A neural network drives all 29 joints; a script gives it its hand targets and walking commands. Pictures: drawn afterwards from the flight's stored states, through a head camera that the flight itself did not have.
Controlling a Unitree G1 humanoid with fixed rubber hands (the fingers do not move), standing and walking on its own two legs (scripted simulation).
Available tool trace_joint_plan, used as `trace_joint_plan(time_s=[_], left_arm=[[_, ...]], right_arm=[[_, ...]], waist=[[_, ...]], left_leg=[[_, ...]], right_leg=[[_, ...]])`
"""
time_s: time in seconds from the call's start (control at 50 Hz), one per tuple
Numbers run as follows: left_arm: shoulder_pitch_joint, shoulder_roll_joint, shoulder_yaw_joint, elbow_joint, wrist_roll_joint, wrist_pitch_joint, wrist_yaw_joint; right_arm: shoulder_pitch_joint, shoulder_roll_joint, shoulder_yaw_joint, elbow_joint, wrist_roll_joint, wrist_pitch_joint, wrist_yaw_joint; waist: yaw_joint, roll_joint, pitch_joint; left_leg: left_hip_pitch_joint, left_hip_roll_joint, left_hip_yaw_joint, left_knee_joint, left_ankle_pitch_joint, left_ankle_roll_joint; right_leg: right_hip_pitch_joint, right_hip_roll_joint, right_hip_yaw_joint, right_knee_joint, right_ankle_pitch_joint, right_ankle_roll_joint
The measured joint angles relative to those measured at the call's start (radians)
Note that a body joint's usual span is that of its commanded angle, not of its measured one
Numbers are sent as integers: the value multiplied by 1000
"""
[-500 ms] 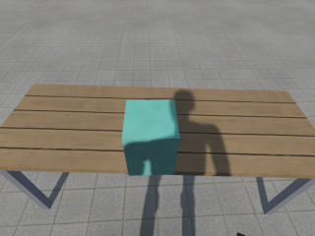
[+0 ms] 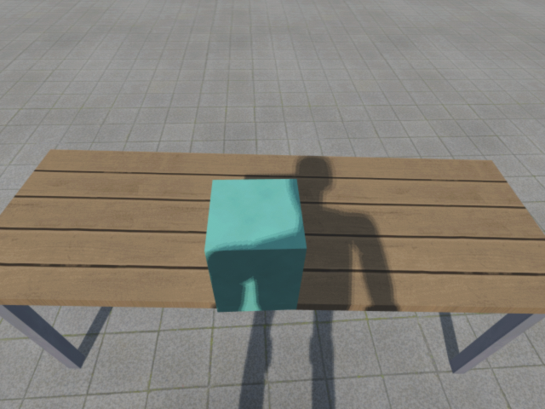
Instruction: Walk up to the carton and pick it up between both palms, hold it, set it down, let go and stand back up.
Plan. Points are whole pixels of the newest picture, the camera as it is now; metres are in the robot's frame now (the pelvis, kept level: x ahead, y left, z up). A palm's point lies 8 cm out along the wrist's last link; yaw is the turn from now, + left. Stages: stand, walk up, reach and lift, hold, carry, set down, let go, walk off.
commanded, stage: stand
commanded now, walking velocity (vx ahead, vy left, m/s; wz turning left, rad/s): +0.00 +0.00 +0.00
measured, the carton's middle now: (256, 247) +0.46 +0.04 -0.09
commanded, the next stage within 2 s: walk up in 0.20 s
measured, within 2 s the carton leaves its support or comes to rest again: neither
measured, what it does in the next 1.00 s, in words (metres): steps to the left: left foot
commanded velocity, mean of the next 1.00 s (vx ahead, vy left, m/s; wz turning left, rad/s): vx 0.00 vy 0.04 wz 0.00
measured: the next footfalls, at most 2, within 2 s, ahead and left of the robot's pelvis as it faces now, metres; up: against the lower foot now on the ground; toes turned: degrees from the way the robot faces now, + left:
left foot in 0.72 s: +0.07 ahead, +0.22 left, +0.00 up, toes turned +3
right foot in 1.04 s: +0.05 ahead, +0.03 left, +0.00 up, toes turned -2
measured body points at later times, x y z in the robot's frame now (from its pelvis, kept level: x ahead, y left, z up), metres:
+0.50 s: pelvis +0.01 +0.01 +0.00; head +0.03 +0.00 +0.45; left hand +0.02 +0.25 -0.15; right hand +0.03 -0.23 -0.16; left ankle -0.03 +0.10 -0.71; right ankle -0.02 -0.14 -0.73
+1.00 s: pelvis +0.04 +0.12 +0.00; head +0.05 +0.14 +0.45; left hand +0.07 +0.35 -0.16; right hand +0.08 -0.09 -0.15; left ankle +0.03 +0.22 -0.73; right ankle +0.00 +0.02 -0.71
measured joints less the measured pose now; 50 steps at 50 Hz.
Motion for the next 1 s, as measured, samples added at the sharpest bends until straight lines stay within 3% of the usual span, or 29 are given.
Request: trace_joint_plan(time_s=[0.42, 0.46, 0.52, 0.58, 0.64, 0.7, 0.72, 0.74, 0.78, 0.84, 0.9, 1.0], left_arm=[[7, -21, 2, 134, -1, 3, -4], [3, -27, 3, 118, 9, 0, 6], [12, -18, 12, 97, 18, -8, 26], [46, 8, 26, 101, 27, -5, 35], [54, 31, 40, 117, 34, -3, 44], [48, 50, 49, 126, 29, 0, 42], [44, 59, 51, 135, 22, 4, 36], [37, 75, 54, 147, 20, 9, 30], [34, 90, 50, 158, 15, 21, 23], [32, 71, 37, 155, -6, 43, 6], [-8, 46, 27, 153, 0, 40, -8], [-68, -1, 1, 145, -5, 36, 1]], right_arm=[[19, 27, 4, 122, 20, 0, -9], [18, 14, -6, 112, 6, 15, -5], [8, -29, -25, 89, -16, 45, 4], [-16, -65, -40, 58, -18, 51, 17], [-47, -81, -51, 31, -10, 47, 25], [-83, -78, -46, 9, 8, 35, 28], [-95, -67, -43, 10, 14, 16, 28], [-107, -41, -38, 17, 15, -5, 26], [-90, -2, -17, 23, 9, -28, 21], [-35, 19, -6, 39, -15, -12, 22], [-16, 36, 12, 46, -16, -16, 11], [-25, 55, 33, 62, -8, -28, -5]], waist=[[19, 25, 5], [22, 43, 4], [40, 52, 7], [56, 46, 6], [55, 49, 17], [62, 36, 38], [54, 18, 50], [51, -27, 67], [53, -75, 61], [33, -65, 12], [24, -64, 6], [14, -39, 16]], left_leg=[[43, -3, -5, -70, 21, 0], [-2, 0, 7, 1, 6, -7], [-139, -8, 50, 282, -119, -36], [-222, 6, 53, 416, -127, -51], [-236, 41, 8, 342, -106, -63], [-179, 75, -20, 117, -40, -59], [-150, 73, -16, 45, 68, -58], [-136, 49, 3, 48, 88, -51], [-123, 37, 27, 75, 40, -35], [-93, 47, 20, 52, 16, -22], [-40, 25, 38, -18, 44, -3], [-12, -19, 72, -48, 54, 24]], right_leg=[[46, -4, -7, -71, 20, 2], [27, -6, -14, -50, 10, 4], [-11, -41, -12, -17, -6, 19], [-21, -74, 6, -38, 8, 50], [-16, -90, 3, -62, 19, 75], [-19, -104, 9, -44, 8, 103], [-21, -114, 13, -12, -12, 98], [-33, -129, 40, 49, -67, 71], [-74, -96, 65, 182, -215, 30], [-100, -25, 13, 293, -245, -10], [-113, 1, -7, 335, -198, -30], [-68, 13, -21, 185, -142, -47]])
